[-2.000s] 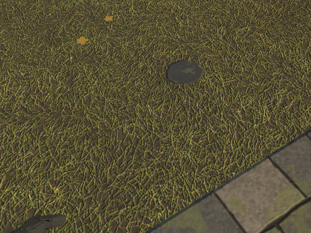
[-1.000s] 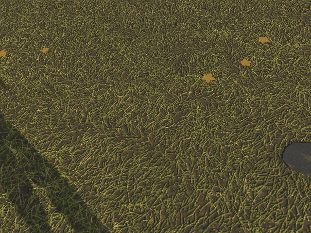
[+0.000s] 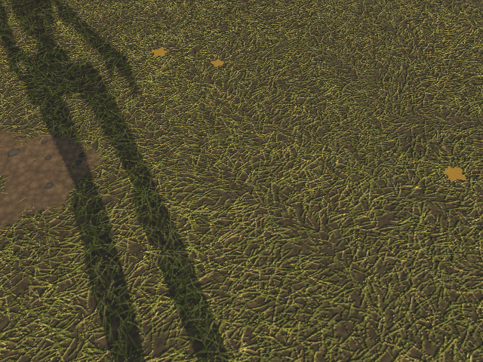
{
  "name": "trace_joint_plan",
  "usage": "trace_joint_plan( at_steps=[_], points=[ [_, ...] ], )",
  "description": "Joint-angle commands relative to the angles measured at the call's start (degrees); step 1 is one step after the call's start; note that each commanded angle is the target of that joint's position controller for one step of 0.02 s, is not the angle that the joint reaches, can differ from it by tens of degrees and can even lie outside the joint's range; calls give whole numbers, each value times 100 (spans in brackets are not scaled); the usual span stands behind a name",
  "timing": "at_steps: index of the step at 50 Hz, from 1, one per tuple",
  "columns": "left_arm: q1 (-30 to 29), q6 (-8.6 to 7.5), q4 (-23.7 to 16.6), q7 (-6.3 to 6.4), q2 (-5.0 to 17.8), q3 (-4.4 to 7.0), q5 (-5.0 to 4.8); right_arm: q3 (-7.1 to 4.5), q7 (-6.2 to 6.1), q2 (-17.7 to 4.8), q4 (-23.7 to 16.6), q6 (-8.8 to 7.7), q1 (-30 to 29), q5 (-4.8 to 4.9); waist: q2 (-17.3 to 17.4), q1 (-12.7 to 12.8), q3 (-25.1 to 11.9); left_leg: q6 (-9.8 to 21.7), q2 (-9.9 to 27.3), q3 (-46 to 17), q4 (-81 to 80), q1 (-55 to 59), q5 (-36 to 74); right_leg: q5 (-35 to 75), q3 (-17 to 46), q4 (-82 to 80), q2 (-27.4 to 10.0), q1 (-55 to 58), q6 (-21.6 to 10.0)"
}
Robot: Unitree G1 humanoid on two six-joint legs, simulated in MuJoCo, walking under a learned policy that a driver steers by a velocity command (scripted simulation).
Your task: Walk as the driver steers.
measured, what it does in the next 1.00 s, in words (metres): steps on the spot: left foot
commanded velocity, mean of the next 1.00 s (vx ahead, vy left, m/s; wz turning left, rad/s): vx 0.09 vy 0.00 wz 0.02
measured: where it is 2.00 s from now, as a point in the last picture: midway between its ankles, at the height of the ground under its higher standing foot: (246, 329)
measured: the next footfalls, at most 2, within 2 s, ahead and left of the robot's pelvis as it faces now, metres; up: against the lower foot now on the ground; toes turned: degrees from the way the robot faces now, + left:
left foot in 0.98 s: +0.13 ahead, +0.14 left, +0.00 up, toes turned +1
right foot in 1.48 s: +0.50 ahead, -0.08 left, +0.00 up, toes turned -2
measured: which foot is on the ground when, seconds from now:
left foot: down 0.00-0.70, up 0.72-0.96, down 0.98-1.00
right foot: down 0.00-0.98, up 1.00-1.00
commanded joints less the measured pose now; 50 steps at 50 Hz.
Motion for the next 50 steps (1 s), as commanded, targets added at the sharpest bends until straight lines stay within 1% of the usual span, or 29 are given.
trace_joint_plan(
  at_steps=[1,6,12,19,25,32,33,34,35,36,37,38,39,40,41,42,44,45,46,47,48,49,50],
  points=[
    [-109,-58,-391,27,700,171,-12,-155,-29,-523,-344,-116,-144,7,-37,83,-252,83,346,-306,-391,-66,834,603,495,-552,-478,170,-212],
    [-103,-61,-333,-8,628,139,-22,-168,-78,-516,-228,-126,-21,10,44,67,-253,55,380,-335,-389,59,1000,710,429,-522,-400,156,-203],
    [-51,-83,-182,-31,589,116,-34,-174,-141,-507,-101,-113,73,15,-13,42,-217,27,397,-330,-375,213,1131,758,405,-574,-358,94,-199],
    [44,-104,65,-26,588,97,-46,-175,-197,-466,94,-90,124,22,-68,35,-150,-24,391,-296,-397,335,1193,729,428,-689,-351,45,-217],
    [121,-112,319,-15,611,83,-56,-180,-232,-445,335,-83,158,29,-75,45,-95,-80,385,-259,-454,393,1208,708,467,-807,-359,61,-252],
    [197,-101,654,-2,649,68,-67,-184,-262,-447,711,-93,202,41,-79,66,-34,-134,382,-209,-553,420,1189,720,513,-947,-368,136,-299],
    [288,-90,744,9,637,63,-65,-169,-266,-384,809,-90,290,44,-144,71,-153,-132,293,-97,-534,452,740,96,526,-1061,-343,200,-325],
    [322,-66,798,31,718,88,-92,-166,-272,-356,866,-92,288,70,-280,105,-55,-110,144,93,-361,271,71,-901,655,-1230,-363,175,-418],
    [419,-38,839,61,950,159,-136,-178,-273,-384,856,-120,212,106,-571,187,102,-89,-40,369,82,-170,-674,-1934,1058,-1489,-578,209,-638],
    [590,-27,890,91,1138,211,-168,-174,-258,-408,758,-190,22,136,-869,273,322,-64,-29,560,554,-780,-995,-2788,1821,-1904,-1128,296,-966],
    [688,-45,911,123,1277,259,-177,-163,-226,-449,623,-303,-264,178,-983,361,627,-20,217,589,1020,-1226,-999,-3053,2550,-2264,-1700,198,-1297],
    [794,-95,938,149,1314,283,-137,-172,-182,-496,547,-405,-476,221,-939,438,808,24,450,448,1559,-1672,-1134,-2801,2954,-2450,-2006,262,-1515],
    [834,-154,949,152,1284,289,-114,-193,-133,-537,548,-482,-482,241,-833,430,803,68,622,361,1986,-2101,-1290,-2428,3052,-2479,-2131,561,-1603],
    [796,-194,926,144,1209,280,-147,-203,-82,-547,597,-541,-380,245,-689,366,692,112,751,346,2097,-2344,-1269,-2101,2916,-2449,-2094,880,-1564],
    [715,-209,885,133,1160,275,-196,-197,-31,-531,633,-596,-348,246,-585,326,591,149,816,412,1857,-2307,-1150,-1722,2576,-2439,-1944,1028,-1436],
    [647,-210,858,120,1156,279,-230,-182,8,-483,659,-644,-404,238,-545,321,492,154,798,542,1467,-2034,-952,-1275,2149,-2412,-1725,1009,-1296],
    [618,-181,870,95,1249,307,-256,-131,76,-322,735,-710,-408,213,-616,276,282,87,607,845,717,-1129,-496,-601,1401,-2279,-1321,651,-1159],
    [642,-155,889,81,1297,322,-276,-128,104,-315,800,-721,-314,219,-656,218,214,46,487,996,384,-641,-164,-489,1187,-2196,-1216,398,-1145],
    [621,-126,904,67,1316,325,-304,-139,120,-330,901,-721,-113,235,-629,81,166,29,375,1149,-3,-101,335,-516,1030,-2037,-1151,95,-1106],
    [632,-110,918,51,1279,312,-306,-169,119,-382,1035,-703,163,242,-576,-61,111,16,245,1255,-200,489,573,-603,938,-1794,-1087,-276,-1043],
    [649,-115,926,31,1146,262,-276,-224,95,-489,1184,-675,548,260,-507,-244,6,45,166,1261,-272,1062,491,-699,875,-1468,-990,-609,-938],
    [588,-149,911,2,891,168,-218,-296,45,-667,1294,-664,1034,304,-330,-511,-125,186,402,886,-474,1746,252,-567,625,-723,-778,-1054,-719],
    [437,-203,753,-56,386,6,-77,-392,-19,-1146,1352,-664,1683,252,935,-726,-402,630,1697,-924,-1217,2314,-652,-810,-61,1486,-245,-1760,-279]
  ],
)
Velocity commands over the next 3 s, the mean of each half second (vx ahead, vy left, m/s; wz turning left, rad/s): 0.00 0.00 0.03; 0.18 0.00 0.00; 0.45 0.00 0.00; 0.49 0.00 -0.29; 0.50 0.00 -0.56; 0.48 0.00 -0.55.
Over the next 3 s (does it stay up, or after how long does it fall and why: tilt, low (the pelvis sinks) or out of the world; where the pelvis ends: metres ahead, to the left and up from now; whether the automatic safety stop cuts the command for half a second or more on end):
stays up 1.10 -0.21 -0.01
